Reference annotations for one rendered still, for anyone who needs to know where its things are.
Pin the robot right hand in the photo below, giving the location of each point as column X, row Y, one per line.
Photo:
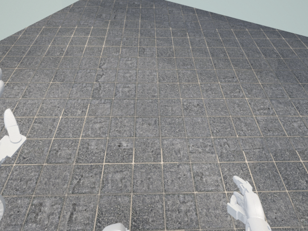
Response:
column 249, row 205

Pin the robot right forearm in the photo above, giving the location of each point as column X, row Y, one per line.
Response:
column 256, row 224

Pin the robot left hand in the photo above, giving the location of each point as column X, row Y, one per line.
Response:
column 9, row 145

